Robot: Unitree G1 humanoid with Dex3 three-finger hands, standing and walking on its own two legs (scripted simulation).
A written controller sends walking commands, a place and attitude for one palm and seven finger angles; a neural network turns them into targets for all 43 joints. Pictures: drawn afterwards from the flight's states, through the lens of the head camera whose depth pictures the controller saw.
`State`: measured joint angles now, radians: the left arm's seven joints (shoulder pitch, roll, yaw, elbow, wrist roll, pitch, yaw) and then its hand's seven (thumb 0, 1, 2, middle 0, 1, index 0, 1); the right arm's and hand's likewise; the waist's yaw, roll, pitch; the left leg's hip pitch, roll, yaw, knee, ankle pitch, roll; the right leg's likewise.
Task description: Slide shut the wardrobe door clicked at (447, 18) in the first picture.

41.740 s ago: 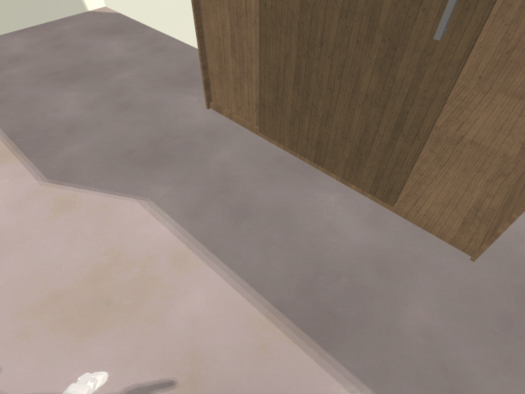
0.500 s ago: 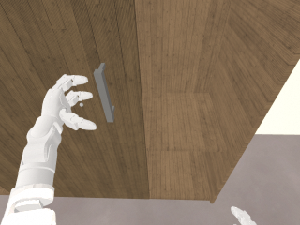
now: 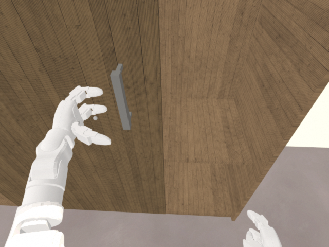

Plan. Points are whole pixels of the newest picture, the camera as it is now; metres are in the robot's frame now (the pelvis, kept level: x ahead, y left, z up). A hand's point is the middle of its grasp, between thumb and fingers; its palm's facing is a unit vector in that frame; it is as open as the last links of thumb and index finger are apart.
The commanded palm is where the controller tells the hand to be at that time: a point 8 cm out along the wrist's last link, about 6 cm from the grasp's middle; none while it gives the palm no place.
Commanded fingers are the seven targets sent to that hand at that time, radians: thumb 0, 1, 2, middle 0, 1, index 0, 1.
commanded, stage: move the hooked fingers beside the handle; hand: left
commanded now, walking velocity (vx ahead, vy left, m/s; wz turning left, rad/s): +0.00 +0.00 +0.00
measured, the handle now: (123, 98) +0.44 +0.12 +0.15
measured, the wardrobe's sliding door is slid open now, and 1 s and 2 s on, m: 0.39 0.39 0.39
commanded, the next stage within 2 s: none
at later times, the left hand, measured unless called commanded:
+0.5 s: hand (93, 103) +0.38 +0.18 +0.19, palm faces -0.01 -1.00 -0.04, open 14.0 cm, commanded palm +0.36 +0.24 +0.16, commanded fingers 0.00 -0.50 0.30 -0.30 -1.20 -0.30 -1.20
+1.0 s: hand (96, 118) +0.38 +0.18 +0.14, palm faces +0.00 -1.00 -0.03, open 14.0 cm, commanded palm +0.35 +0.24 +0.16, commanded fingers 0.00 -0.50 0.30 -0.30 -1.20 -0.30 -1.20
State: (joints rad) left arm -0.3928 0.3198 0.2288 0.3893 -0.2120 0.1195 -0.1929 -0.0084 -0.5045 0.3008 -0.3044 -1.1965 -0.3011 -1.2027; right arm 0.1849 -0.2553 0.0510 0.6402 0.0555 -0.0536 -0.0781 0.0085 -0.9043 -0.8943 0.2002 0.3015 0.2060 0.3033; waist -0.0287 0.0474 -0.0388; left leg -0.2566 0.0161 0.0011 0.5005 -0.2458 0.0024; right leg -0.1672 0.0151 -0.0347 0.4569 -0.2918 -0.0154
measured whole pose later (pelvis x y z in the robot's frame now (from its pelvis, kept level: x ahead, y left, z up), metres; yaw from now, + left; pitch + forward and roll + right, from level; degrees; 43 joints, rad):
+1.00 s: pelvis +0.00 +0.00 +0.00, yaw +0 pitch +1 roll -1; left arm -0.43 0.35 0.23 0.48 -0.22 0.17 -0.21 -0.01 -0.50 0.30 -0.30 -1.20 -0.30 -1.20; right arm 0.20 -0.27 0.05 0.64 0.06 -0.03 -0.08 0.01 -0.90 -0.89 0.20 0.30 0.21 0.30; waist -0.04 0.06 -0.05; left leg -0.27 0.02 0.00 0.50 -0.25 0.00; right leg -0.17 0.02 -0.04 0.45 -0.29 -0.02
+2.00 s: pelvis +0.01 +0.00 +0.00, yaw +0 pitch +1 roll -1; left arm -0.49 0.37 0.25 0.48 -0.24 0.14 -0.22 -0.01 -0.50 0.30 -0.32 -1.21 -0.30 -1.20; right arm 0.24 -0.27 0.05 0.67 0.07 -0.03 -0.07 0.01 -0.90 -0.89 0.20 0.30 0.21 0.30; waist -0.03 0.05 -0.07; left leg -0.26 0.02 0.00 0.51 -0.26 0.01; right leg -0.16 0.02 -0.03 0.44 -0.29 -0.01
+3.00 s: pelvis +0.00 +0.00 +0.00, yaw +0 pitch +0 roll -1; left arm -0.46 0.29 0.19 0.41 -0.19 0.06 -0.13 -0.01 -0.51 0.30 -0.30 -1.20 -0.30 -1.20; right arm 0.21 -0.25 0.05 0.69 0.05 -0.05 -0.08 0.01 -0.90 -0.89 0.20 0.30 0.21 0.30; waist -0.03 0.03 -0.03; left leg -0.25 0.02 0.00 0.50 -0.25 0.00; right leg -0.16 0.02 -0.03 0.45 -0.29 -0.02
